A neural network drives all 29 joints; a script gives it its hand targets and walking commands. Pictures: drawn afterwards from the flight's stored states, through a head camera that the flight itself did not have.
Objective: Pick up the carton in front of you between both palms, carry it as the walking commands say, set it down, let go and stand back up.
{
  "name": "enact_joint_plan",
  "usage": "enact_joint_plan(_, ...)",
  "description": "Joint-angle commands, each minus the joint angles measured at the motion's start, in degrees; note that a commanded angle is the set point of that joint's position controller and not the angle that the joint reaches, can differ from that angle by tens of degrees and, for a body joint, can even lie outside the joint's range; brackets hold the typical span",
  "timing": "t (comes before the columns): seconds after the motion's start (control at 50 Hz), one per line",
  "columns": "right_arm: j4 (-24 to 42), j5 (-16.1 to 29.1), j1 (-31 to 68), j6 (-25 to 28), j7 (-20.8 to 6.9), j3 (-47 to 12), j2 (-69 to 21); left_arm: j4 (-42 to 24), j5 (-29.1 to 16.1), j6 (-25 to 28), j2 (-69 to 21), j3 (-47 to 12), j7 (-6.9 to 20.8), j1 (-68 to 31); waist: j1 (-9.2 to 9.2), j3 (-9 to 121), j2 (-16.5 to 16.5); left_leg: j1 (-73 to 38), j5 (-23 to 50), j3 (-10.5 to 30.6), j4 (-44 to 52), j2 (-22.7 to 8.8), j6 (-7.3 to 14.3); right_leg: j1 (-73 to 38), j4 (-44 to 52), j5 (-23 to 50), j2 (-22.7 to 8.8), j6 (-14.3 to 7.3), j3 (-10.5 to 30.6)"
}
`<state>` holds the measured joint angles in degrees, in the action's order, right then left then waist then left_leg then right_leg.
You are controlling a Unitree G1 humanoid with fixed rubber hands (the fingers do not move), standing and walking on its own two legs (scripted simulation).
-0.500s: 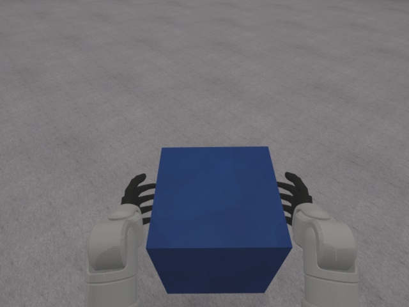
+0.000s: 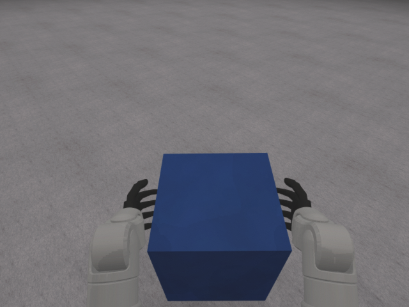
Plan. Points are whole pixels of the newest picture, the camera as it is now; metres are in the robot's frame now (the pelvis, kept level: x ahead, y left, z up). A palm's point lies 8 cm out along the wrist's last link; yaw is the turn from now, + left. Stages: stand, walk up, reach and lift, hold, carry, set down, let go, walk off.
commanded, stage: carry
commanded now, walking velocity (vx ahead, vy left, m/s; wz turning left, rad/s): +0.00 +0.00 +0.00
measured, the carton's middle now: (215, 229) +0.28 +0.00 +0.01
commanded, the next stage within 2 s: hold in 1.08 s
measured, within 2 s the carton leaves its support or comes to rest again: neither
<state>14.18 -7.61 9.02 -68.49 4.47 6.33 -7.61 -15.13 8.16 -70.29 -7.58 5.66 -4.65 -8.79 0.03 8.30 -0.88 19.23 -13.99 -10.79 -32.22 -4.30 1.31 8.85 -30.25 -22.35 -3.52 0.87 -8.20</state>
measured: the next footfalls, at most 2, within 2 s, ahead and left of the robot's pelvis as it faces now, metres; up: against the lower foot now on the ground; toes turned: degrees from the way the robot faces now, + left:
none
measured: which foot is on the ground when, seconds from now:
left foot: down 0.00-1.00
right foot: down 0.00-1.00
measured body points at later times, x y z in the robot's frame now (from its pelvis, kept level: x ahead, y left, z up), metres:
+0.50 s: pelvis -0.04 +0.00 +0.00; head -0.08 +0.00 +0.45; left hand +0.25 +0.15 +0.04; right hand +0.25 -0.15 +0.04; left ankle +0.03 +0.11 -0.73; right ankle -0.07 -0.11 -0.73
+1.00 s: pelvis -0.04 -0.01 +0.00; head -0.07 +0.00 +0.45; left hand +0.26 +0.14 +0.03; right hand +0.26 -0.16 +0.04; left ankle +0.03 +0.11 -0.73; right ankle -0.07 -0.11 -0.73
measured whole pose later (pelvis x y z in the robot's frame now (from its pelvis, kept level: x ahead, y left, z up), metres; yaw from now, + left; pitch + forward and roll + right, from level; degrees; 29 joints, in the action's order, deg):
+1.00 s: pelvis -0.04 -0.01 +0.00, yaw +0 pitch +1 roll +0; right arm -9.8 -14.0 12.7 -42.3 1.5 9.9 -8.2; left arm 8.9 14.0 -43.4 -8.0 9.1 -1.7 -11.8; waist 0.0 5.9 -0.7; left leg 22.4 -8.9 -9.8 -30.1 -5.0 1.0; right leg 13.6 -31.9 -19.6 -2.6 -0.4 -8.4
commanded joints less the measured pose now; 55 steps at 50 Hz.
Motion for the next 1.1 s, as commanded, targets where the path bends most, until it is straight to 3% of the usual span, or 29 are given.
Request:
enact_joint_plan(0.0, -0.5, 22.3, 26.1, 0.9, -15.2, -40.0, -50.5, -0.7, -22.4, 2.7, -50.3, -40.1, 14.7, -28.5, -0.04, 7.9, 1.2, -8.5, 16.1, 7.0, 4.5, -5.6, 0.9, 3.8, 5.6, 13.8, -5.2, -1.4, 4.7)
enact_joint_plan(0.16, -4.4, 18.5, 26.8, 8.0, -15.4, -37.9, -49.3, 3.6, -18.8, 9.9, -49.5, -37.6, 14.8, -28.7, -0.02, 7.0, 0.8, -7.7, 8.2, 7.8, 7.4, -5.5, 0.5, 6.0, 7.4, 6.5, -5.1, -2.0, 5.3)
enact_joint_plan(0.4, -16.1, 10.0, 27.0, 20.9, -15.3, -28.9, -46.9, 14.4, -10.3, 22.8, -47.1, -29.2, 14.8, -28.5, 0.07, 8.0, 1.1, -6.9, 6.5, 8.1, 8.0, -5.7, 0.3, 7.5, 7.4, 5.1, -5.1, -2.6, 5.9)
enact_joint_plan(0.58, -26.2, 5.4, 32.2, 31.3, -16.5, -23.7, -51.0, 24.2, -6.2, 33.2, -50.8, -24.3, 15.9, -34.1, -0.06, 9.8, 1.0, -7.7, 7.3, 8.1, 7.1, -5.6, 0.1, 7.5, 6.8, 6.1, -5.2, -3.0, 6.5)
enact_joint_plan(0.76, -21.5, 8.0, 28.2, 28.8, -16.2, -28.2, -51.9, 19.5, -9.0, 30.8, -51.7, -29.0, 15.8, -30.2, 0.01, 12.8, 1.4, -8.3, 15.6, 7.7, 4.9, -6.0, 0.5, 5.0, 4.1, 12.9, -5.0, -2.5, 5.8)
enact_joint_plan(0.82, -21.1, 7.7, 27.5, 27.9, -16.0, -27.6, -50.4, 19.3, -8.5, 29.8, -50.1, -28.2, 15.6, -29.1, -0.01, 12.6, 1.4, -8.2, 16.7, 7.6, 4.6, -6.0, 0.5, 5.1, 3.9, 13.9, -5.0, -2.4, 5.7)
enact_joint_plan(1.06, -21.1, 8.2, 29.1, 28.0, -16.1, -27.9, -51.0, 19.5, -8.8, 30.1, -50.4, -28.2, 15.7, -30.8, 0.0, 10.8, 1.0, -7.7, 12.7, 7.8, 5.3, -5.7, 0.2, 6.0, 5.3, 10.8, -5.2, -2.7, 6.1)
enact_joint_plan(1.08, -23.5, 7.7, 25.8, 28.8, -16.6, -27.2, -54.3, 16.8, -9.0, 29.9, -51.7, -27.6, 16.0, -26.3, -0.33, 3.8, -5.7, -28.0, 20.1, 14.8, 5.5, 10.0, 1.0, 11.2, 10.7, 21.0, 5.2, -3.8, 15.2)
